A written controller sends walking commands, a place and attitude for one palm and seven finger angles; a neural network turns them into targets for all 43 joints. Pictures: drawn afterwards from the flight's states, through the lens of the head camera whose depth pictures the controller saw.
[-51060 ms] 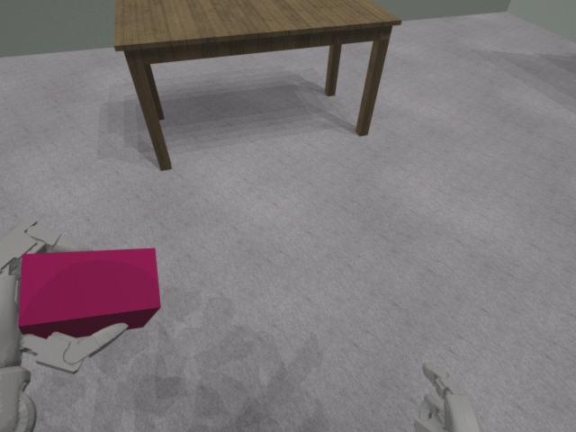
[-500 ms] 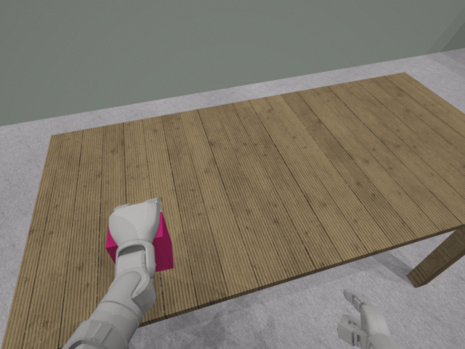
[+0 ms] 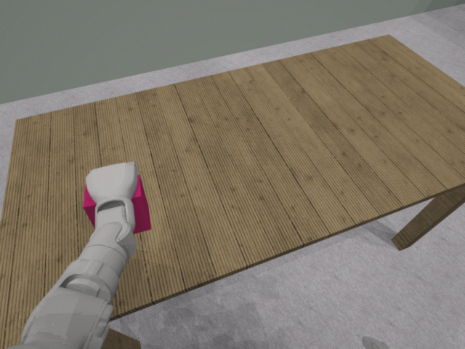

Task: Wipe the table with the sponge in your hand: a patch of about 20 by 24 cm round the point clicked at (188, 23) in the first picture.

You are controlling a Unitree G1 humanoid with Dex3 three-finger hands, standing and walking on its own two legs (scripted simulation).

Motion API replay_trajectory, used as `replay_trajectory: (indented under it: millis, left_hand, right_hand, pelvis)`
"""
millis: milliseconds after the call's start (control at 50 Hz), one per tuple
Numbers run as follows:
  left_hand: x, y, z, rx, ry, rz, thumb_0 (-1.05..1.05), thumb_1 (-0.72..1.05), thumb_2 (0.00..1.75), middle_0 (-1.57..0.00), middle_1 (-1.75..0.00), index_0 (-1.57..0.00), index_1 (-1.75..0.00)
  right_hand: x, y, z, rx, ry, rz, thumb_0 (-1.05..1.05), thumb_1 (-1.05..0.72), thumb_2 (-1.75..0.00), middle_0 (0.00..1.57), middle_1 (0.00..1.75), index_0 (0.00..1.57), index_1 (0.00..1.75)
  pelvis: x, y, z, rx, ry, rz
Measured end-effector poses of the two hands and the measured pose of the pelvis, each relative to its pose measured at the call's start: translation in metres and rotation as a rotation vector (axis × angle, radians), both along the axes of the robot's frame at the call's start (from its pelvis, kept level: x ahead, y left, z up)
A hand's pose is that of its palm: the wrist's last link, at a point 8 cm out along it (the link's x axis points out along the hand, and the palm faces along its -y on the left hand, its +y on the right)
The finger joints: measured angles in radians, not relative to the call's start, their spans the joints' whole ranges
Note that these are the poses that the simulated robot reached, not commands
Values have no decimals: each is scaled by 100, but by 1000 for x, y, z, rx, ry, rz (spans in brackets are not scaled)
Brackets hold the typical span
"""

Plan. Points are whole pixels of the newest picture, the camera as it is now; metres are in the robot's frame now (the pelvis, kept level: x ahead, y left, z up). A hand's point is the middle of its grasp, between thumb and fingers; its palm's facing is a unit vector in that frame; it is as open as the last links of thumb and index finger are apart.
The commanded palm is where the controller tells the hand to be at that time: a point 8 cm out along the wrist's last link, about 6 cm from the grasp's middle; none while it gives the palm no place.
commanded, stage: wipe forward along the middle lane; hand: left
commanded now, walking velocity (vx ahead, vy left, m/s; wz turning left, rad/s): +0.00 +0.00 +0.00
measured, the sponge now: (122, 213) +0.38 +0.26 -0.05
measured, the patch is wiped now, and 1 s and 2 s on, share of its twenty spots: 1.00 1.00 1.00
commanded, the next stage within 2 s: slide back across to the first lane in 1.00 s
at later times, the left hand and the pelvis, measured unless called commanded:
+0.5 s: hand (121, 178) +0.44 +0.26 +0.00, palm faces -0.13 +0.04 -0.99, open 10.3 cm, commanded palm +0.42 +0.24 +0.03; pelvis -0.01 +0.00 -0.01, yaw -1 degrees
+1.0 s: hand (118, 163) +0.48 +0.28 +0.00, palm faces -0.13 +0.03 -0.99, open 10.3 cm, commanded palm +0.47 +0.26 +0.02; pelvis -0.01 +0.01 -0.02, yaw -1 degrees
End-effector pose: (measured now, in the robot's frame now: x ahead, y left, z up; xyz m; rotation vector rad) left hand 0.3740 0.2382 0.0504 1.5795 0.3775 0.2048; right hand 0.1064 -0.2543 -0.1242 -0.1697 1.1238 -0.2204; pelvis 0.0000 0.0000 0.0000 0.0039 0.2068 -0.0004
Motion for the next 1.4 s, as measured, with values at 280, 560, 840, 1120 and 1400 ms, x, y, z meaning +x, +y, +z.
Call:
replay_trajectory:
  millis: [280, 560, 840, 1120, 1400]
  left_hand:
    - [27, 7, 2, 20, 6, 10, 0, -52, 104, -70, -131, -73, -132]
    - [57, 15, 0, 33, 17, 13, 0, -53, 104, -70, -131, -73, -132]
    - [78, 24, 1, 28, 9, 31, 0, -53, 104, -71, -131, -74, -132]
    - [100, 36, 1, 25, 13, 41, 1, -53, 104, -71, -131, -74, -132]
    - [102, 64, 7, 0, 18, 67, 1, -53, 104, -71, -131, -74, -132]
  right_hand:
    - [-29, -9, -5, -19, 24, -35, 1, -91, -90, 20, 30, 20, 30]
    - [-56, -5, -11, -18, 104, -62, 1, -91, -90, 20, 30, 20, 30]
    - [-66, 1, -12, -28, 130, -72, 1, -91, -89, 20, 30, 20, 30]
    - [-92, 2, -14, -48, 198, -94, 1, -91, -89, 20, 30, 20, 30]
    - [-104, 8, -7, -39, 244, -122, 1, -91, -89, 20, 30, 20, 30]
  pelvis:
    - [-11, -2, -5, -2, 48, -3]
    - [-5, 4, -10, -11, 103, -9]
    - [-5, 12, -15, -19, 134, -8]
    - [-7, 17, -22, -29, 173, -12]
    - [1, 21, -17, -32, 165, -24]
